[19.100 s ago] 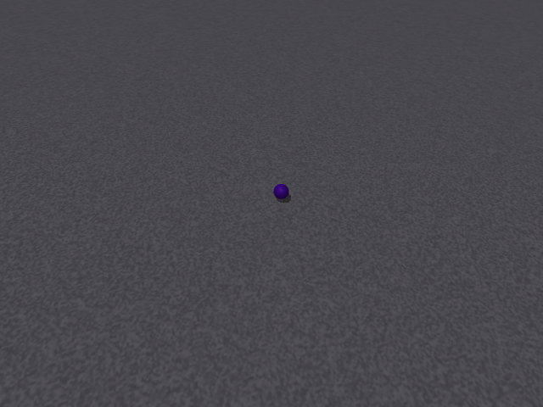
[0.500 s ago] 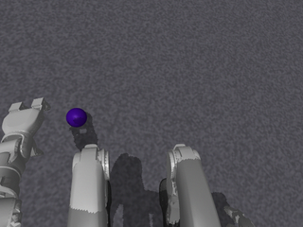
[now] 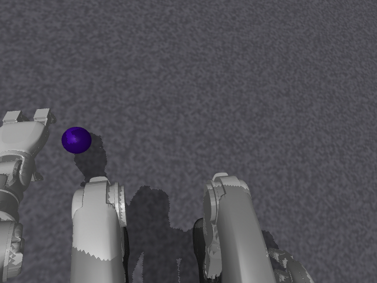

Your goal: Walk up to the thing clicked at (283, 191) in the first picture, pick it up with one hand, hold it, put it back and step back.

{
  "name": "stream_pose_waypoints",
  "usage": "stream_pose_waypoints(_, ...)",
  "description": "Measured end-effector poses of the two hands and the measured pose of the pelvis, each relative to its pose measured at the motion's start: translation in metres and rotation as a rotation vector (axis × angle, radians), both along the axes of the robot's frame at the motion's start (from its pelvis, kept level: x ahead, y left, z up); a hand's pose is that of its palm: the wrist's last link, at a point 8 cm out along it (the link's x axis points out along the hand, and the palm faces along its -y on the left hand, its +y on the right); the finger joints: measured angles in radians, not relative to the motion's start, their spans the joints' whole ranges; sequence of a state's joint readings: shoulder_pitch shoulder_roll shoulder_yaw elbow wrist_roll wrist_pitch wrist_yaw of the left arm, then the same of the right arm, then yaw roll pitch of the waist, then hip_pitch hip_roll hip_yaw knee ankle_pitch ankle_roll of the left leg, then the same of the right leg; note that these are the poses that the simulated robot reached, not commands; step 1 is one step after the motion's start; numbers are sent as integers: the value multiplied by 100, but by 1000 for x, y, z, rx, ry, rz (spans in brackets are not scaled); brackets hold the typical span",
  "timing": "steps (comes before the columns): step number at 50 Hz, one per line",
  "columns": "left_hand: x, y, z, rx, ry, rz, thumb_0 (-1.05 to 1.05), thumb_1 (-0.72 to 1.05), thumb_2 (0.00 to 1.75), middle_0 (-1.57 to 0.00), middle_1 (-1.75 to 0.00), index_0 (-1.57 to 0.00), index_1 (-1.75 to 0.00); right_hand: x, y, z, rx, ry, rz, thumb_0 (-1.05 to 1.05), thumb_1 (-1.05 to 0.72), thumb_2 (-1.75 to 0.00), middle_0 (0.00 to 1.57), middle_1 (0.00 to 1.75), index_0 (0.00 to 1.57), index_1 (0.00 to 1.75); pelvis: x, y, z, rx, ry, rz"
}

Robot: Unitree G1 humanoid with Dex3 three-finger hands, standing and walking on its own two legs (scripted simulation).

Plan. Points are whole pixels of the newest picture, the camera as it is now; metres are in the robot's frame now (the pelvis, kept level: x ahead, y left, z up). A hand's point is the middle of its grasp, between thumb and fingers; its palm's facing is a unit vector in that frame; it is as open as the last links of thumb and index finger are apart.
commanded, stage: rise first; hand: left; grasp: from above
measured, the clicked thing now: (76, 140) +0.46 +0.28 -0.31
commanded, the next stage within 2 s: approach in 0.58 s
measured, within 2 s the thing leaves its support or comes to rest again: neither
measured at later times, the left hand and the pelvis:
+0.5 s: hand (45, 149) +0.40 +0.31 -0.20, palm faces -0.46 -0.09 -0.88, open 14.1 cm; pelvis +0.01 +0.00 -0.02, yaw -1 degrees
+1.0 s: hand (68, 135) +0.45 +0.27 -0.22, palm faces -0.43 -0.06 -0.90, open 14.0 cm; pelvis +0.01 +0.00 -0.03, yaw -2 degrees
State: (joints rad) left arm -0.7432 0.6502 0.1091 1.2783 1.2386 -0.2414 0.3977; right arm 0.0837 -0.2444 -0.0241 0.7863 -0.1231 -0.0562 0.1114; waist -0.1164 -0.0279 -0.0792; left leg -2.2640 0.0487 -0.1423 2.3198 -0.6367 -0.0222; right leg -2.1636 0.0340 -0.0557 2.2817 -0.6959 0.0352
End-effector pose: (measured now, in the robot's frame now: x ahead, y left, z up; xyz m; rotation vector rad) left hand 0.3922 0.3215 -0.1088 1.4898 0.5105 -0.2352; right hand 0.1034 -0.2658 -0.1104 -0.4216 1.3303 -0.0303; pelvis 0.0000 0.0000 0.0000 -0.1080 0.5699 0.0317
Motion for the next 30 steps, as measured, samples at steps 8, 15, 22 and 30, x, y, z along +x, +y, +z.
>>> stream_pose_waypoints(8,7,-4,-12,-4,-6,6,0,-52,101,-9,-100,-9,-100,-3,0,-6,-4,13,-1,0,-91,-90,20,30,20,30,2,0,-7,-2,3,-6)
stream_pose_waypoints(15,12,-6,-20,-4,3,5,0,-52,101,-9,-100,-9,-100,-9,-1,-9,-7,35,-8,0,-91,-90,20,30,20,30,4,0,-11,-3,7,-8)
stream_pose_waypoints(22,16,-8,-26,-7,4,4,0,-52,100,-9,-101,-9,-101,-13,-3,-11,-9,53,-10,0,-91,-90,20,30,20,30,6,0,-15,-3,6,-11)
stream_pose_waypoints(30,19,-10,-32,-15,0,1,0,-52,100,-9,-102,-10,-102,-16,-5,-13,-15,57,-3,0,-91,-90,20,30,20,30,5,0,-19,-6,-2,-15)
